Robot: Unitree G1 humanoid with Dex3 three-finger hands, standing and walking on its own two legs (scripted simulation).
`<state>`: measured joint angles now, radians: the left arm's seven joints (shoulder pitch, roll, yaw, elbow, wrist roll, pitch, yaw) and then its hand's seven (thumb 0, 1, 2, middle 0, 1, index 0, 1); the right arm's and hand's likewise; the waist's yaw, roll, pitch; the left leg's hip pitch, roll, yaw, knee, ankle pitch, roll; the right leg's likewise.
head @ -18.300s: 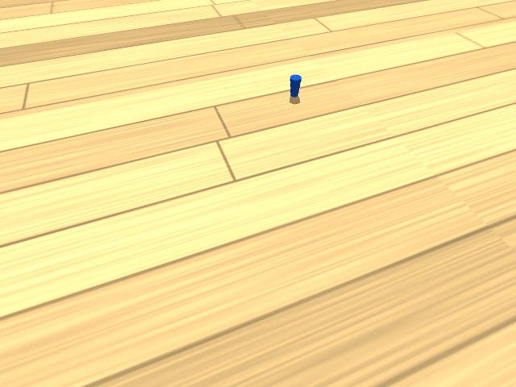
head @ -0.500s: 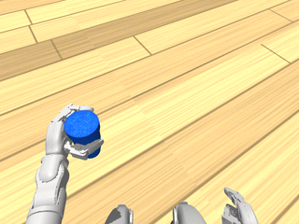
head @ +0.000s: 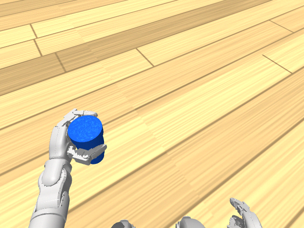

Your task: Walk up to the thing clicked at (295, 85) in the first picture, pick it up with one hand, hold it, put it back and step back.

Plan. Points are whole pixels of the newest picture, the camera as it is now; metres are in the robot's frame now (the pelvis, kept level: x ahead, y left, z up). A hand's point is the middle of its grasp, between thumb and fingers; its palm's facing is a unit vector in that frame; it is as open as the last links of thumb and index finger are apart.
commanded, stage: hold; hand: left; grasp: from the side
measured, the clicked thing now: (90, 143) +0.33 +0.17 +0.02
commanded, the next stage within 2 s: none
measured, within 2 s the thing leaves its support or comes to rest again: neither
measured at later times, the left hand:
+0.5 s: hand (86, 139) +0.32 +0.17 +0.07, palm faces +0.04 -1.00 +0.00, open 10.3 cm
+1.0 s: hand (85, 138) +0.32 +0.17 +0.07, palm faces +0.05 -1.00 +0.01, open 10.3 cm
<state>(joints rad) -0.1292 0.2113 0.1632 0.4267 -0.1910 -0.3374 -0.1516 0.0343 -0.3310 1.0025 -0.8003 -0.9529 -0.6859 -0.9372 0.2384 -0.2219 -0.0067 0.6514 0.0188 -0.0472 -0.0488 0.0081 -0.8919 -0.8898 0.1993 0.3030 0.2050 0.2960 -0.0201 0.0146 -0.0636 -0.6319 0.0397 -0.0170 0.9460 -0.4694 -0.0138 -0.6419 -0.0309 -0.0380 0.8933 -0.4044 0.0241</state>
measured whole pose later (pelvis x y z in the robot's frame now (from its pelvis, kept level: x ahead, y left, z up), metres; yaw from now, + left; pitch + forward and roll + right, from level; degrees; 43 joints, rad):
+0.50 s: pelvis -0.01 +0.00 +0.01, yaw +0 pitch +6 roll -1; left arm -0.12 0.20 0.16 0.43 -0.19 -0.34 -0.15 0.03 -0.33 1.00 -0.80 -0.95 -0.69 -0.94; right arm 0.23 -0.22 0.00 0.66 0.02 -0.05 -0.05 0.01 -0.91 -0.89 0.20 0.30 0.20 0.30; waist -0.01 0.01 -0.04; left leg -0.54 0.04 -0.01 0.86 -0.43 -0.02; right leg -0.55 -0.03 -0.04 0.82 -0.36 0.02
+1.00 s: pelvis -0.01 +0.00 +0.02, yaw +0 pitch +5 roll -1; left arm -0.13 0.20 0.16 0.45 -0.19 -0.34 -0.14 0.03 -0.33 1.00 -0.80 -0.96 -0.69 -0.94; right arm 0.23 -0.22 0.00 0.67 0.02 -0.05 -0.05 0.01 -0.90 -0.89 0.20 0.30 0.20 0.30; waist -0.02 0.01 -0.03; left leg -0.51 0.04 -0.01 0.83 -0.41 -0.01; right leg -0.52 -0.03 -0.03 0.78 -0.35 0.02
